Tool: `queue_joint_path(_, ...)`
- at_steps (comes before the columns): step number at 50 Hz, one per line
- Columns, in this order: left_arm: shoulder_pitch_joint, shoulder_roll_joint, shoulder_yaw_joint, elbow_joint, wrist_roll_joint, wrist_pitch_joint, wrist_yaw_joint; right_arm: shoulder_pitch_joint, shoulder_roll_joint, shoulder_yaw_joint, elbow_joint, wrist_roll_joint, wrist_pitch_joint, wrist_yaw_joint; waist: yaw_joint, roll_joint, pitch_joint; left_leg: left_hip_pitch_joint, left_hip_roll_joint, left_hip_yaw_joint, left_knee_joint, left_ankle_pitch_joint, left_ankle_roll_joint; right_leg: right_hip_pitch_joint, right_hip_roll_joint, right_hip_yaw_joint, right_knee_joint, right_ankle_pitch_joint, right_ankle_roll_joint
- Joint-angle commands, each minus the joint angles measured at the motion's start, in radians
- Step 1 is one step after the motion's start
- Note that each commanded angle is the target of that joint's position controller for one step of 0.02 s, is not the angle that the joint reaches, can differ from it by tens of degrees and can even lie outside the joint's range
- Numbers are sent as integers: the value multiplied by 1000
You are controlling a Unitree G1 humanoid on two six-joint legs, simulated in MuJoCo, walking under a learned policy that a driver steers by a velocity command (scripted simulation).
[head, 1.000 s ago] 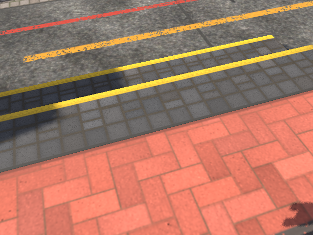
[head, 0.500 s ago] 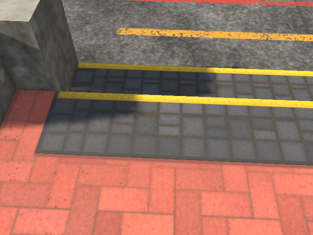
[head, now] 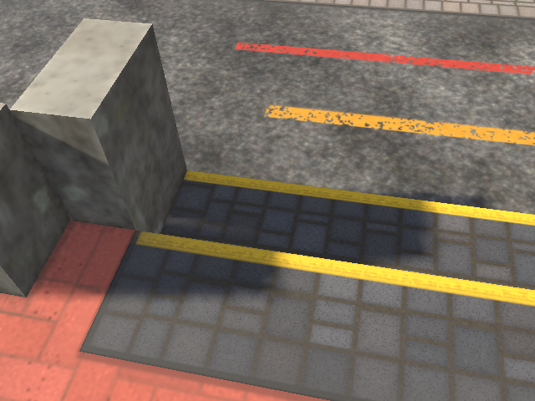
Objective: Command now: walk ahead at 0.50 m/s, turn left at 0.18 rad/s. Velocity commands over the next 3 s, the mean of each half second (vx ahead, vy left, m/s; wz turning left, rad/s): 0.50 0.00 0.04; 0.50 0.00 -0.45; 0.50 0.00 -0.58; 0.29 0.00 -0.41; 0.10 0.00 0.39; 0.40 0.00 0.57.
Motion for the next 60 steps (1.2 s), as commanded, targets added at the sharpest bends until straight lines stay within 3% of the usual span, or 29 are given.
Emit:
queue_joint_path(1,99,96,26,2,-10,-23,-1,12,-63,-8,-58,-15,4,16,22,-140,-27,-229,85,-19,11,48,-17,220,-251,319,-284,126,-121)
queue_joint_path(3,134,105,29,29,-21,-39,-8,0,-53,-5,-59,-18,12,21,12,-138,-31,-247,90,2,-14,66,-29,226,-241,263,-299,243,-137)
queue_joint_path(6,168,110,32,60,-26,-39,-9,-122,-38,8,-93,-22,12,29,27,-128,8,-330,135,54,-120,159,-53,236,-228,199,-349,275,-148)
queue_joint_path(10,217,112,31,98,-28,-31,-12,-286,3,34,-134,-11,5,35,66,-129,29,-270,144,124,-377,288,-64,227,-185,109,-354,348,-126)
queue_joint_path(13,265,136,35,127,-24,-27,-9,-346,-7,37,-148,-4,2,28,84,-127,35,-219,124,148,-476,298,-44,272,-217,110,-325,394,-120)
queue_joint_path(16,265,152,37,147,-20,-17,-1,-332,-29,29,-149,-8,-4,17,59,-122,37,-152,101,154,-535,225,-2,330,-255,115,-255,513,-109)
queue_joint_path(18,249,158,36,155,-23,-9,4,-145,-51,12,-86,-19,-17,3,-28,-87,-53,92,48,175,-635,214,39,321,-213,63,-21,699,-78)
queue_joint_path(19,253,133,27,143,-27,-9,5,22,-101,-7,-40,-38,-28,-10,-90,-37,-157,344,144,66,-646,187,80,176,-169,42,204,543,-57)
queue_joint_path(20,303,41,3,98,-45,-10,2,125,-200,-31,-41,-54,-30,-23,-95,152,-298,607,446,-340,-708,40,151,-114,-44,-21,551,45,-16)
queue_joint_path(21,329,105,26,114,-29,0,9,111,-206,-37,-36,-11,-12,-19,-79,189,-319,577,530,-587,-831,25,205,-252,33,60,712,-328,-18)
queue_joint_path(22,264,135,37,111,-15,9,11,22,-141,-23,-44,4,-7,-18,-44,74,-156,452,485,-439,-841,-23,181,-307,-31,112,752,-268,-26)
queue_joint_path(23,218,105,31,106,-18,9,5,-44,-76,-6,-50,6,-14,-16,-22,39,-54,323,438,-309,-883,22,156,-298,-70,111,709,-194,-27)
queue_joint_path(24,206,85,30,111,-19,15,1,-80,-43,3,-47,5,-22,-18,6,38,-4,238,388,-206,-926,61,112,-262,-98,107,648,-149,-22)
queue_joint_path(25,209,80,31,115,-6,27,-4,-84,-25,9,-36,6,-32,-24,26,57,19,184,355,-133,-950,134,87,-228,-111,106,619,-124,-12)
queue_joint_path(29,174,47,31,109,-6,59,-25,-39,-41,-1,0,9,-64,-26,50,24,22,191,325,37,-980,360,76,-269,-117,96,605,-13,12)
queue_joint_path(34,1,28,25,36,-4,63,-34,21,-34,-3,39,9,-62,-26,24,18,63,242,300,173,-980,468,64,-381,-117,61,427,156,28)
queue_joint_path(41,-184,16,7,-57,4,58,-54,115,-60,-7,91,9,-42,-43,-18,19,92,393,337,291,-879,754,35,-328,-67,-86,160,150,-49)
queue_joint_path(43,-132,25,13,-50,-1,58,-47,104,-89,-11,95,10,-31,-53,14,53,40,429,341,326,-754,1061,28,-208,-2,-125,143,43,-91)
queue_joint_path(45,35,66,35,-8,1,54,-35,77,-127,-22,88,2,-14,-60,94,71,-57,412,355,337,-497,1191,28,-11,56,-115,125,-72,-142)
queue_joint_path(46,188,102,57,41,8,45,-23,53,-131,-24,76,6,-7,-56,170,28,-136,309,336,349,-262,1037,9,200,69,-75,26,-40,-177)
queue_joint_path(47,287,199,87,64,13,44,-4,62,-74,-11,43,7,-11,-49,192,-103,-221,75,271,345,64,506,-19,432,-142,204,-18,-108,-237)
queue_joint_path(48,219,290,108,36,-12,54,-3,64,-24,-5,-42,18,-18,-25,115,-294,-305,-336,37,203,385,-196,-78,663,-380,789,-170,-78,-406)
queue_joint_path(49,229,256,106,35,-34,67,5,-67,-83,-13,-65,9,-33,-23,170,-110,-235,-458,98,41,385,-100,-71,630,-370,723,-223,-31,-389)
queue_joint_path(50,192,213,93,48,-38,65,15,-98,-78,-10,-82,23,-48,-22,136,-77,-112,-473,136,46,336,-24,-67,511,-355,595,-226,85,-363)
queue_joint_path(51,159,160,78,55,-32,60,17,-71,-77,-11,-65,23,-52,-26,75,7,-36,-398,170,49,229,24,-68,364,-306,492,-233,223,-311)
queue_joint_path(53,98,121,63,46,-37,41,20,-22,-51,-7,-51,-10,-13,-25,1,-2,-17,-261,202,44,103,40,-90,203,-207,352,-252,340,-252)
queue_joint_path(55,112,132,63,49,-41,18,12,-22,-39,-7,-57,-20,25,-20,-15,-31,-28,-225,193,66,32,60,-110,152,-158,305,-256,410,-244)
queue_joint_path(58,146,159,67,48,-42,14,7,-149,-30,-4,-105,-16,39,-16,5,-61,15,-223,169,93,-167,191,-123,71,-93,269,-280,367,-210)
queue_joint_path(60,169,175,71,47,-40,21,10,-200,-1,10,-124,-29,39,-9,30,-102,-9,-168,129,119,-226,320,-115,65,-73,254,-246,511,-178)
Next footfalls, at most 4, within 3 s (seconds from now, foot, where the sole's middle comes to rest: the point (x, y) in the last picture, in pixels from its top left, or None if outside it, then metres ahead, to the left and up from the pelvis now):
0.38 left None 0.35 0.11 -0.77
0.92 right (319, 344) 0.63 -0.09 -0.77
1.42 left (283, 274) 0.84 0.00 -0.77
1.94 right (406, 260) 0.98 -0.41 -0.95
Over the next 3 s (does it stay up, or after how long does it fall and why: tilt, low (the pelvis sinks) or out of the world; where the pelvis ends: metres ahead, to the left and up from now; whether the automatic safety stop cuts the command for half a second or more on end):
stays up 1.18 -0.43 -0.20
